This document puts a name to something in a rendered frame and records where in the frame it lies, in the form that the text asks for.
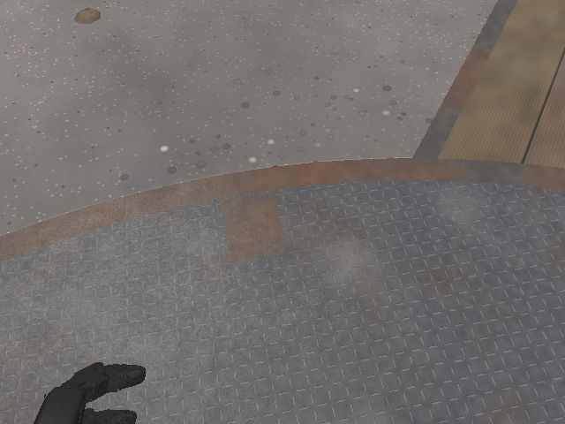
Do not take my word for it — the left robot hand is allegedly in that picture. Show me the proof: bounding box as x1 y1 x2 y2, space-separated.
34 362 146 424

